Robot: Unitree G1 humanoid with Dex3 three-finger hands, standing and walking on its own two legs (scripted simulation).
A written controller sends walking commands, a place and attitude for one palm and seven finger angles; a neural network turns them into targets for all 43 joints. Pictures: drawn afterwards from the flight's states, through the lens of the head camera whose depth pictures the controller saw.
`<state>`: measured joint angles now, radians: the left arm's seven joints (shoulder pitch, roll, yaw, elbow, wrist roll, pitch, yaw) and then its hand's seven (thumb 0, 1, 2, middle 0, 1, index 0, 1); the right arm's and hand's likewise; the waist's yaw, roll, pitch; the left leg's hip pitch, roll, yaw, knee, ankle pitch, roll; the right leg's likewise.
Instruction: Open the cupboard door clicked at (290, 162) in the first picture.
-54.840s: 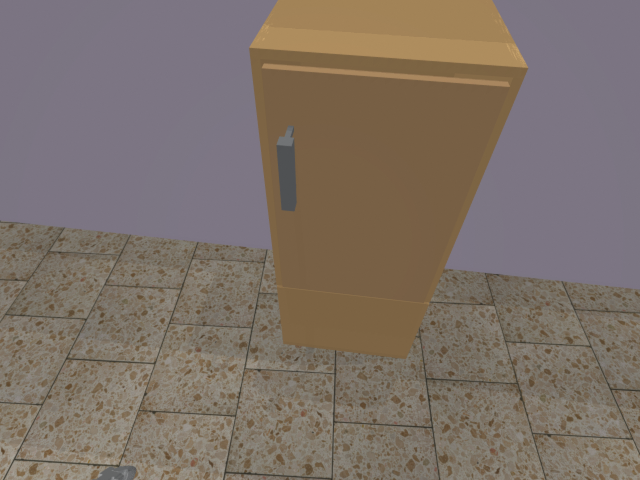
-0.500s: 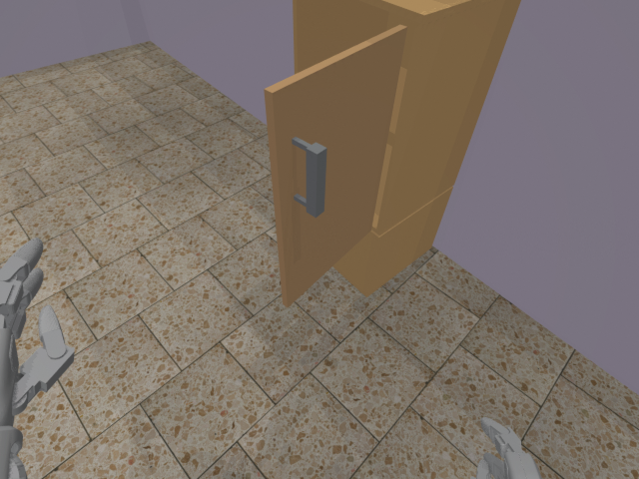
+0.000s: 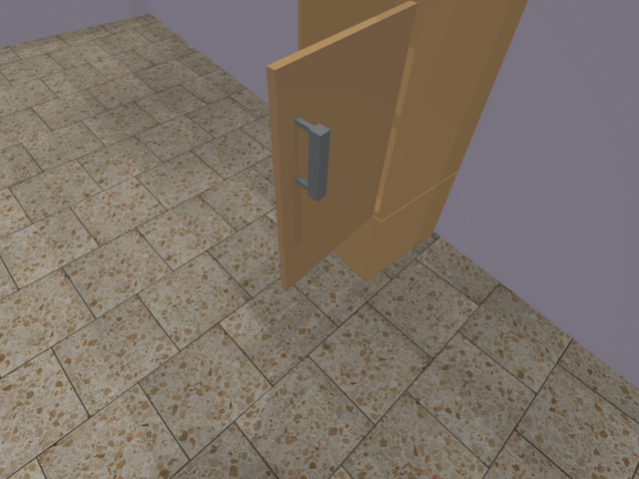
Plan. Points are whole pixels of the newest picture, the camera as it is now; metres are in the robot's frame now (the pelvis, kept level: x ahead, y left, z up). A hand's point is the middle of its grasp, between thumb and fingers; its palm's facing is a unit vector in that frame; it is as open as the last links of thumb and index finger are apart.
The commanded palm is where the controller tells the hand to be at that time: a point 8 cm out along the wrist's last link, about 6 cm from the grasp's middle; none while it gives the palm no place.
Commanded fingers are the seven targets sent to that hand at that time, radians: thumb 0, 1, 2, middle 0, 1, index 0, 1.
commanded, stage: let the arm hang, fingers relaxed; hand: left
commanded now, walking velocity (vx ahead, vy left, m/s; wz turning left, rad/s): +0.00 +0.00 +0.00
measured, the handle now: (309, 159) +0.61 +0.06 +0.03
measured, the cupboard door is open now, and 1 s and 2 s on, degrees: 99 99 99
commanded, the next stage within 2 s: look to check the result in 0.62 s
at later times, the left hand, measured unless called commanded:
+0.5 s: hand out of the picture +0.01 +0.14 -0.17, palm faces +0.02 -0.99 -0.15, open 7.3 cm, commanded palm none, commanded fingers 0.00 0.90 0.90 -0.20 -0.30 -0.20 -0.30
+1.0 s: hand out of the picture +0.00 +0.14 -0.17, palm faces +0.03 -0.98 -0.18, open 7.3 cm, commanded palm none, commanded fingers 0.00 0.90 0.90 -0.20 -0.30 -0.20 -0.30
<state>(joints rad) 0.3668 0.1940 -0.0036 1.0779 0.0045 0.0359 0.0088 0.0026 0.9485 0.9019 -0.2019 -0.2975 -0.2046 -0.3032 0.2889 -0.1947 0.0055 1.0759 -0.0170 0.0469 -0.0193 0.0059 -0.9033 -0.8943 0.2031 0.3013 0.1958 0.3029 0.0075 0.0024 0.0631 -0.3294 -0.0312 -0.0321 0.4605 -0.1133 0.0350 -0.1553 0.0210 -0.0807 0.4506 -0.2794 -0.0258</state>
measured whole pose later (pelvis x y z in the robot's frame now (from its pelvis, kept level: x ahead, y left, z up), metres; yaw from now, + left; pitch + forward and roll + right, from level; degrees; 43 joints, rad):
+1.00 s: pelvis +0.04 -0.02 +0.00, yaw -1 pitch -1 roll +0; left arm 0.34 0.12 0.00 1.15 0.00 0.00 0.04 0.00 0.91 0.90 -0.20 -0.30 -0.20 -0.30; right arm 0.27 -0.13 0.01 1.16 -0.01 0.01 -0.04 0.00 -0.91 -0.89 0.20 0.30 0.20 0.30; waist 0.00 0.01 0.05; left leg -0.24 -0.02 -0.01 0.43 -0.16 0.02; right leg -0.07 0.03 -0.05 0.41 -0.31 -0.04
